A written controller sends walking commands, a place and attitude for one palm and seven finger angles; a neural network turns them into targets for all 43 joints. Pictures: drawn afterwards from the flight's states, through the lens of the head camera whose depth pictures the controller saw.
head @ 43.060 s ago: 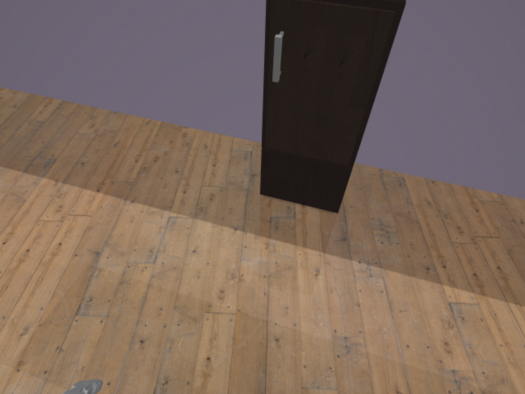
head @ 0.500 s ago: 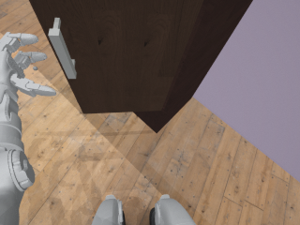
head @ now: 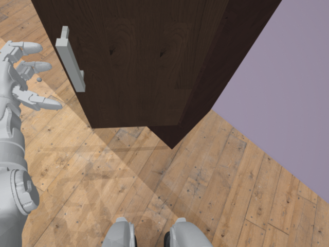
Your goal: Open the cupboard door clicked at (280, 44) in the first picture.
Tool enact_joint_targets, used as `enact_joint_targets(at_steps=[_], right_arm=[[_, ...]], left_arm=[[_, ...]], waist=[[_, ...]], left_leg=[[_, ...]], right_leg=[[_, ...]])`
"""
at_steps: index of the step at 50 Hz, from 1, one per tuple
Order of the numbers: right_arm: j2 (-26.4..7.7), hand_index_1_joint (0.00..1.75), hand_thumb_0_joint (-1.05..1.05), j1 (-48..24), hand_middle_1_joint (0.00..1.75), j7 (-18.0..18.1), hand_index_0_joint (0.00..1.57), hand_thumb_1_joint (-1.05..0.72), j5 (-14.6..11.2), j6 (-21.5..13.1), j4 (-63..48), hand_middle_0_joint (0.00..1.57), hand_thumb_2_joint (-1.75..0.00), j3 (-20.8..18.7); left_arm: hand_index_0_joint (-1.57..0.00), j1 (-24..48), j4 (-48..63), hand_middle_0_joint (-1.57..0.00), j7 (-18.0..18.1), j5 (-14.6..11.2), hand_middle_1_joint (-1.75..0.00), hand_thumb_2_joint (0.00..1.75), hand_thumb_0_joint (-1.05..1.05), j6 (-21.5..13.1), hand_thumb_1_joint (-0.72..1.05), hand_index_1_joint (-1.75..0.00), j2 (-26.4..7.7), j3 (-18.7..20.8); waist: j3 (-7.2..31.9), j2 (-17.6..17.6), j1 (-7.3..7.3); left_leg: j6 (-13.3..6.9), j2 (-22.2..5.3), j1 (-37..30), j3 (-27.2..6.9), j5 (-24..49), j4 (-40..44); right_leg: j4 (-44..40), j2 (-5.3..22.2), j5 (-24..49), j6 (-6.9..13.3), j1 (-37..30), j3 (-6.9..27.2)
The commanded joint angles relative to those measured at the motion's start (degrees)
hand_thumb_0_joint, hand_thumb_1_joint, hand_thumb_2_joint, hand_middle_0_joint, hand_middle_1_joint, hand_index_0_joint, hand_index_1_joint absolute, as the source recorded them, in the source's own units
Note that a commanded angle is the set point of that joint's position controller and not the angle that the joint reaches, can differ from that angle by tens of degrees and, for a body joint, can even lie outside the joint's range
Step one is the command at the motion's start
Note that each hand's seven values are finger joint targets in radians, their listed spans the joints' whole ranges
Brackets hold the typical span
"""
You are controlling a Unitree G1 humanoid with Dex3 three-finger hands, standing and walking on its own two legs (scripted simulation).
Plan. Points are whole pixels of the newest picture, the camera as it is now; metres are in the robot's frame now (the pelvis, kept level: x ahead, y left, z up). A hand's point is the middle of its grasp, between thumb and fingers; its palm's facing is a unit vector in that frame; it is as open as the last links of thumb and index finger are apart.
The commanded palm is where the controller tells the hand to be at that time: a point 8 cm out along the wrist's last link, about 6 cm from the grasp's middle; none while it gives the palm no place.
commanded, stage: move the hooked fingers beside the handle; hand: left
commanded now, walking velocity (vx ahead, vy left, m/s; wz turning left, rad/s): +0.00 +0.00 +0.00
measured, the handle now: (73, 62) +0.53 +0.20 +0.07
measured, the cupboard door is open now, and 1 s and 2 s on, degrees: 49 49 49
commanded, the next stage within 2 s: slide the fingers in behind the handle in 0.38 s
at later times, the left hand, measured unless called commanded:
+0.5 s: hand (38, 81) +0.47 +0.26 +0.06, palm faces +0.06 -1.00 +0.00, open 14.0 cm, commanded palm +0.46 +0.30 +0.06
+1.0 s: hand (57, 81) +0.48 +0.22 +0.06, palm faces +0.05 -1.00 +0.00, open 14.0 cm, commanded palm +0.45 +0.26 +0.06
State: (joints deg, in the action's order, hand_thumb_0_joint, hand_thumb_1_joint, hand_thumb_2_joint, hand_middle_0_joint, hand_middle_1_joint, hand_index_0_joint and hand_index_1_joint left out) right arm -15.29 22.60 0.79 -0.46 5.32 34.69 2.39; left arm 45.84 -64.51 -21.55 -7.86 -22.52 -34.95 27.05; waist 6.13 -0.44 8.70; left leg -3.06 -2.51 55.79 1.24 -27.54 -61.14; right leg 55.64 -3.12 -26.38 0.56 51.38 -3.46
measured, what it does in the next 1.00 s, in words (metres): stands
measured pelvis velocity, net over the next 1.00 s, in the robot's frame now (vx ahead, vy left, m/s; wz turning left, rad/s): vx -0.01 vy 0.00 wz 0.00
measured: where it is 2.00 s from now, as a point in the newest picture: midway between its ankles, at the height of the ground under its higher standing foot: outside the picture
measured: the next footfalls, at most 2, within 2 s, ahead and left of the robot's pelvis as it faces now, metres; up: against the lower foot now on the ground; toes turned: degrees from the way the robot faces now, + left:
none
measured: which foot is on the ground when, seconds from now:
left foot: down 0.00-1.00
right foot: down 0.00-1.00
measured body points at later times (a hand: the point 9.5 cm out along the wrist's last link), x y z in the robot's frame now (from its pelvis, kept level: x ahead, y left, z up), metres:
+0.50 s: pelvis -0.01 +0.00 -0.01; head +0.12 +0.04 +0.42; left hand +0.46 +0.32 +0.07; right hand +0.01 -0.27 -0.10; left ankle +0.01 +0.08 -0.67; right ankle +0.00 -0.12 -0.67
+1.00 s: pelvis -0.01 +0.00 +0.00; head +0.12 +0.04 +0.43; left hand +0.47 +0.28 +0.07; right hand +0.01 -0.26 -0.11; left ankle +0.01 +0.08 -0.67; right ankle +0.00 -0.12 -0.67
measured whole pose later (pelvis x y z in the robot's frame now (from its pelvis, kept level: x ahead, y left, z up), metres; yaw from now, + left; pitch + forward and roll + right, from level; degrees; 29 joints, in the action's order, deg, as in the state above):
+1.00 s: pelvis -0.01 +0.00 +0.00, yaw +0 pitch +21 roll -4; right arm -14.5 22.5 -0.2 -0.1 5.2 35.1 2.2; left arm 45.7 -62.9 -15.8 -7.3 -24.1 -28.9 23.0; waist 6.6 -1.0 8.5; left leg -3.2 -2.2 55.6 1.3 -27.4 -61.7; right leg 56.6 -2.8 -26.5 0.4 51.3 -3.3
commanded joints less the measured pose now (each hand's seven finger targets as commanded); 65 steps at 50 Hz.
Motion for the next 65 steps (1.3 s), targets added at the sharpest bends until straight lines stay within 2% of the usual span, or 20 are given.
enact_joint_targets(at_steps=[1, 6, 12, 14, 18, 21, 23, 27, 29, 32, 37, 43, 46, 49, 50, 52, 55, 61, 63, 65], right_arm=[[-11.74, 0.3, 0.0, 8.91, 0.3, 1.24, 0.2, -0.9, 0.13, -0.62, -2.32, 0.2, -0.9, -4.36], [-11.51, 0.3, 0.0, 7.9, 0.3, 1.05, 0.2, -0.9, 0.05, -0.7, -2.68, 0.2, -0.9, -4.29], [-11.81, 0.3, 0.0, 7.62, 0.3, 1.55, 0.2, -0.9, -0.03, -0.88, -3.01, 0.2, -0.9, -3.9], [-11.58, 0.3, 0.0, 7.37, 0.3, 1.49, 0.2, -0.9, -0.03, -1.01, -2.78, 0.2, -0.9, -3.79], [-12.08, 0.3, 0.0, 7.55, 0.3, 1.58, 0.2, -0.9, 0.15, -1.3, -2.39, 0.2, -0.9, -3.87], [-12.11, 0.3, 0.0, 7.61, 0.3, 1.73, 0.2, -0.9, -0.21, -1.19, -2.39, 0.2, -0.9, -3.63], [-12.37, 0.3, 0.0, 7.97, 0.3, 1.87, 0.2, -0.9, 0.02, -1.27, -2.44, 0.2, -0.9, -3.63], [-11.89, 0.3, 0.0, 8.33, 0.3, 1.67, 0.2, -0.9, 0.18, -1.45, -2.14, 0.2, -0.9, -3.7], [-12.22, 0.3, 0.0, 8.65, 0.3, 1.56, 0.2, -0.9, 0.32, -1.41, -1.89, 0.2, -0.9, -3.91], [-11.81, 0.3, 0.0, 8.93, 0.3, 1.16, 0.2, -0.9, 0.46, -1.41, -2.15, 0.2, -0.9, -4.07], [-11.8, 0.3, 0.0, 9.21, 0.3, 1.03, 0.2, -0.9, 0.37, -0.97, -2.2, 0.2, -0.9, -4.02], [-10.95, 0.3, 0.0, 8.47, 0.3, 0.16, 0.2, -0.9, 0.51, -0.95, -2.75, 0.2, -0.9, -4.41], [-10.82, 0.3, 0.0, 8.17, 0.3, -0.09, 0.2, -0.9, 0.45, -0.75, -2.17, 0.2, -0.9, -4.54], [-10.89, 0.3, 0.0, 8.02, 0.3, 0.08, 0.2, -0.9, 0.46, -0.7, -2.28, 0.2, -0.9, -4.59], [-10.43, 0.3, 0.0, 7.87, 0.3, -0.11, 0.2, -0.9, 0.42, -0.83, -2.3, 0.2, -0.9, -4.54], [-10.66, 0.3, 0.0, 8.17, 0.3, -0.01, 0.2, -0.9, 0.53, -0.91, -2.09, 0.2, -0.9, -4.54], [-10.07, 0.3, 0.0, 7.51, 0.3, -0.39, 0.2, -0.9, 0.56, -1.07, -2.24, 0.2, -0.9, -4.65], [-10.33, 0.3, 0.0, 6.88, 0.3, -0.3, 0.2, -0.9, 0.42, -1.19, -2.32, 0.2, -0.9, -4.3], [-10.32, 0.3, 0.0, 6.68, 0.3, -0.17, 0.2, -0.9, 0.44, -1.28, -2.87, 0.2, -0.9, -4.27], [-9.79, 0.3, 0.0, 6.41, 0.3, -0.27, 0.2, -0.9, 0.46, -1.61, -2.58, 0.2, -0.9, -4.11]], left_arm=[[-0.3, 22.71, 12.54, -0.3, 0.01, -1.41, -1.2, 0.3, 0.0, -3.27, -0.5, -1.2, -14.62, 0.25], [-0.3, 21.34, 11.42, -0.3, 0.41, -1.54, -1.2, 0.3, 0.0, -3.97, -0.5, -1.2, -13.62, -0.04], [-0.3, 24.81, 11.1, -0.3, 0.51, -1.15, -1.2, 0.3, 0.0, -4.27, -0.5, -1.2, -16.56, 1.05], [-0.3, 26.3, 11.47, -0.3, 0.43, -0.93, -1.2, 0.3, 0.0, -4.66, -0.5, -1.2, -14.84, -0.62], [-0.3, 26.23, 11.57, -0.3, -0.02, -1.25, -1.2, 0.3, 0.0, -4.97, -0.5, -1.2, -17.0, 1.18], [-0.3, 24.54, 7.4, -0.3, -0.61, -1.21, -1.2, 0.3, 0.0, -3.24, -0.5, -1.2, -15.86, -0.08], [-0.3, 25.92, 9.12, -0.3, -0.72, -1.01, -1.2, 0.3, 0.0, -3.46, -0.5, -1.2, -17.42, 0.82], [-0.3, 27.67, 10.68, -0.3, -0.25, -1.63, -1.2, 0.3, 0.0, -4.05, -0.5, -1.2, -14.17, -1.21], [-0.3, 26.63, 10.02, -0.3, 0.29, -1.61, -1.2, 0.3, 0.0, -3.91, -0.5, -1.2, -15.02, 0.01], [-0.3, 25.61, 13.09, -0.3, 1.07, -1.46, -1.2, 0.3, 0.0, -4.33, -0.5, -1.2, -13.51, -0.61], [-0.3, 24.88, 11.52, -0.3, 3.38, -0.87, -1.2, 0.3, 0.0, -3.35, -0.5, -1.2, -14.3, 0.54], [-0.3, 23.37, 15.86, -0.3, 5.08, -0.43, -1.2, 0.3, 0.0, -5.43, -0.5, -1.2, -9.89, -1.86], [-0.3, 23.83, 13.57, -0.3, 5.63, -0.44, -1.2, 0.3, 0.0, -5.19, -0.5, -1.2, -6.93, -3.77], [-0.3, 24.01, 13.92, -0.3, 6.41, -0.4, -1.2, 0.3, 0.0, -5.34, -0.5, -1.2, -7.33, -3.3], [-0.3, 24.05, 13.35, -0.3, 6.55, -0.33, -1.2, 0.3, 0.0, -5.25, -0.5, -1.2, -4.9, -4.84], [-0.3, 23.61, 13.15, -0.3, 7.28, -0.25, -1.2, 0.3, 0.0, -5.69, -0.5, -1.2, -6.92, -3.15], [-0.3, 24.42, 14.32, -0.3, 8.01, 0.11, -1.2, 0.3, 0.0, -6.38, -0.5, -1.2, -3.94, -5.24], [-0.3, 25.13, 10.86, -0.3, 9.39, 0.67, -1.2, 0.3, 0.0, -5.95, -0.5, -1.2, -5.87, -3.9], [-0.3, 24.93, 12.18, -0.3, 9.55, 1.04, -1.2, 0.3, 0.0, -6.55, -0.5, -1.2, -6.86, -3.22], [-0.3, 27.6, 12.54, -0.3, 9.46, 1.08, -1.2, 0.3, 0.0, -6.92, -0.5, -1.2, -3.75, -6.09]], waist=[[26.09, -10.18, 0.13], [25.39, -9.92, -0.27], [24.71, -9.52, 0.3], [25.95, -10.59, 0.75], [28.04, -11.25, 0.36], [23.59, -8.44, 0.98], [26.13, -10.21, 0.6], [25.92, -11.19, 1.25], [27.34, -9.96, 0.93], [29.71, -12.78, -0.06], [26.04, -9.6, 0.18], [29.09, -11.65, -0.35], [25.04, -9.51, 0.43], [26.13, -9.59, 0.06], [25.75, -9.48, 0.28], [25.04, -8.81, -0.04], [26.86, -8.93, 0.05], [23.37, -5.95, 0.44], [26.13, -6.88, -0.17], [25.42, -7.93, 0.93]], left_leg=[[1.64, -0.23, -28.48, -5.83, 28.99, 6.06], [1.86, -0.09, -27.95, -5.8, 28.61, 5.9], [1.43, 0.16, -25.32, -5.55, 25.89, 5.57], [1.58, 0.11, -26.54, -5.86, 25.81, 5.38], [1.68, -0.01, -27.34, -6.08, 25.98, 5.07], [1.26, 0.13, -23.07, -5.67, 21.99, 5.56], [1.44, 0.06, -24.96, -6.12, 23.8, 5.35], [1.63, -0.14, -26.82, -6.69, 24.35, 5.23], [1.71, -0.24, -26.64, -6.87, 24.27, 5.2], [2.08, -0.24, -29.62, -7.03, 27.74, 5.28], [1.63, -0.05, -26.19, -6.27, 25.89, 5.72], [2.4, -0.43, -30.75, -6.46, 30.72, 5.75], [2.33, -0.35, -28.59, -6.67, 26.68, 6.37], [2.36, -0.21, -28.76, -6.61, 27.49, 6.39], [2.21, 0.01, -28.57, -6.35, 26.4, 6.32], [2.11, 0.06, -27.95, -6.32, 26.97, 6.27], [2.21, 0.17, -28.74, -6.17, 27.23, 5.95], [1.49, 0.86, -22.33, -5.06, 20.64, 5.97], [1.43, 1.05, -22.95, -4.85, 21.47, 5.65], [1.44, 1.03, -23.25, -5.0, 20.78, 5.42]], right_leg=[[-4.9, -0.74, 18.01, 0.8, -3.31, 0.76], [-4.69, -0.67, 17.42, 0.85, -3.15, 0.7], [-4.29, -0.6, 17.11, 0.95, -4.12, 1.2], [-4.15, -0.58, 16.41, 0.79, -2.86, 1.18], [-4.05, -0.59, 16.19, 0.88, -2.94, 1.31], [-4.73, -0.6, 14.38, 0.67, -2.84, 1.29], [-4.09, -0.57, 15.01, 0.88, -2.46, 1.16], [-4.01, -0.72, 14.03, 1.06, -0.32, 0.66], [-4.01, -0.7, 13.96, 0.88, -0.85, 0.66], [-3.41, -0.8, 15.15, 1.25, -0.84, 0.32], [-4.05, -0.84, 15.69, 1.0, -2.42, 0.58], [-3.72, -1.04, 17.59, 0.98, -2.37, 0.32], [-4.31, -0.99, 15.27, 0.94, -1.33, 0.05], [-4.1, -0.77, 16.15, 0.97, -2.13, 0.33], [-4.27, -0.78, 15.71, 0.91, -1.85, 0.28], [-4.2, -0.79, 16.46, 1.12, -2.8, 0.39], [-3.91, -0.71, 17.04, 0.93, -3.0, 0.55], [-4.3, -0.39, 15.48, 0.63, -4.94, 1.41], [-3.82, -0.34, 16.5, 0.7, -6.04, 1.84], [-3.93, -0.32, 15.79, 0.65, -4.76, 1.84]])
